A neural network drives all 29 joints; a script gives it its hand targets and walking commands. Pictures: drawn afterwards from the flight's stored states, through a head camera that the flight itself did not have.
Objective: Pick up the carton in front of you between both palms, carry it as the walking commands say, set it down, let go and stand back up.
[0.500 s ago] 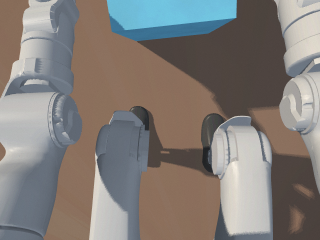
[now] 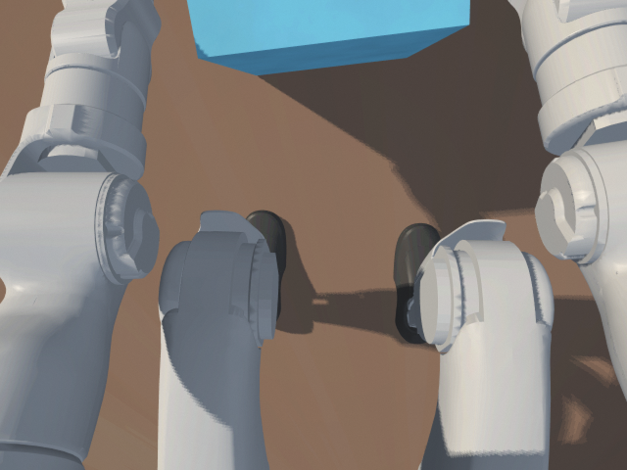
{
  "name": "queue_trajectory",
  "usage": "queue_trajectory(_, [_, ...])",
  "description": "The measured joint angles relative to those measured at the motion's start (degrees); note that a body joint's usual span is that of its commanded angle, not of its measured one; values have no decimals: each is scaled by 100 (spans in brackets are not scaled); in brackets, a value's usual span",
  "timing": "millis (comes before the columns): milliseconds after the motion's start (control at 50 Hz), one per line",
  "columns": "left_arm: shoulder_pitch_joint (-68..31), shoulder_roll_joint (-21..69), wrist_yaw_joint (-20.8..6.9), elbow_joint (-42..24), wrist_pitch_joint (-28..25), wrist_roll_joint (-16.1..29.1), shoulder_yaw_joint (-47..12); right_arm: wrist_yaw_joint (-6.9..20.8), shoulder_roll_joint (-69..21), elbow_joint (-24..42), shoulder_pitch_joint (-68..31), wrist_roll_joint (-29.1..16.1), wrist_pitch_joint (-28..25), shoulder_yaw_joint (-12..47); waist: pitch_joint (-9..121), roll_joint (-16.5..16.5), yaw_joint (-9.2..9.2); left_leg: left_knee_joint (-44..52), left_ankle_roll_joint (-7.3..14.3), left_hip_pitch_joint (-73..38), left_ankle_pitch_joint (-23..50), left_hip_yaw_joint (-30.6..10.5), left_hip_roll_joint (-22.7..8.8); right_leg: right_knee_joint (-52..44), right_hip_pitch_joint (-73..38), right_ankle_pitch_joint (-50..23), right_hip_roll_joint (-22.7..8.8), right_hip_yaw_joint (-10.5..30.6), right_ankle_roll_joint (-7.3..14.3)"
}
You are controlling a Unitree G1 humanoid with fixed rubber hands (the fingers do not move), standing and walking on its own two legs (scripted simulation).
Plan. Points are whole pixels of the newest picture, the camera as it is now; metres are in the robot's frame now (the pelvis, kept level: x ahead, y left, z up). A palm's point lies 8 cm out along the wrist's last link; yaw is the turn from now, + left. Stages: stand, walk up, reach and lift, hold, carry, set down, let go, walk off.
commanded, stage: reach and lift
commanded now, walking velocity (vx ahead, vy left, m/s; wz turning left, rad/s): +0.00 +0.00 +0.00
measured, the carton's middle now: out of the picture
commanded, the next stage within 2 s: none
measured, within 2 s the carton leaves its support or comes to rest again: leaves its support in 0.54 s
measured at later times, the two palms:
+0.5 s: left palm out of the picture +0.55 +0.19 -0.17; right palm out of the picture +0.57 -0.11 -0.17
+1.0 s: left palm out of the picture +0.49 +0.18 +0.03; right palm out of the picture +0.51 -0.12 +0.04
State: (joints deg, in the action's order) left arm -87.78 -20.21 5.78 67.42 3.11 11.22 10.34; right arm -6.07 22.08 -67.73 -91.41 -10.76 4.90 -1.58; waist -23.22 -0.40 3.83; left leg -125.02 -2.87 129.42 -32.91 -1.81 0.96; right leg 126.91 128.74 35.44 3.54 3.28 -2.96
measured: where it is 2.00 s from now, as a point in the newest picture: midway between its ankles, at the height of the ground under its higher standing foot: (338, 295)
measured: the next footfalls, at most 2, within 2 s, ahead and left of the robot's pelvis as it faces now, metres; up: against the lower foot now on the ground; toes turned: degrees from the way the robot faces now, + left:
none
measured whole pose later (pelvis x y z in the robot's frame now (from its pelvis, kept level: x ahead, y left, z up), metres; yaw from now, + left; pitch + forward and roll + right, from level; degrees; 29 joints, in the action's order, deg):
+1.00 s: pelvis -0.02 +0.00 +0.10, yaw -1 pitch +43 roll +0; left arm -68.0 -3.3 2.8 44.9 22.7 -14.8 30.9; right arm -3.1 2.5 -48.5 -70.5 15.0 21.0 -29.0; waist 5.4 -1.8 2.1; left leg -103.3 -5.1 119.9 -26.3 -6.1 5.8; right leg 104.5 118.9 28.6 7.4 5.5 -4.5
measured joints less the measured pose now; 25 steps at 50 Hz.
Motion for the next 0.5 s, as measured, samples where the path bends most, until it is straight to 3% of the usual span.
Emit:
queue_trajectory(140, [-279, 140, 7, 5, 57, -67, -45, 46, -180, -55, -273, -2, 69, 114, -247, -4, -9, 94, -8, -116, 100, -12, 2, -94, -111, -105, 7, -11, 7])
queue_trajectory(180, [-353, 169, 84, -8, 89, -169, 50, -100, -251, -73, -360, 134, 93, 1, -358, 1, -8, 101, -12, -177, 106, -16, 13, -100, -176, -107, 8, -10, 5])
queue_trajectory(260, [-355, 209, 15, -155, 257, -452, 332, -41, -322, -109, -452, 562, 219, -416, -446, -18, -6, 45, -11, -228, 87, -22, 21, -51, -224, -96, 48, 2, -5])
queue_trajectory(400, [147, 347, -303, -978, 750, -768, 780, 202, -531, 598, 12, 929, 611, -1019, -284, -43, -2, -207, 3, -147, -84, -44, 12, 169, -153, 53, 94, -11, -17])
queue_trajectory(500, [503, 394, -125, -1408, 1036, -548, 489, -71, -647, 1061, 441, 724, 789, -861, 14, -50, -4, -242, -15, -52, -171, -53, 45, 204, -63, 142, 119, 5, -30])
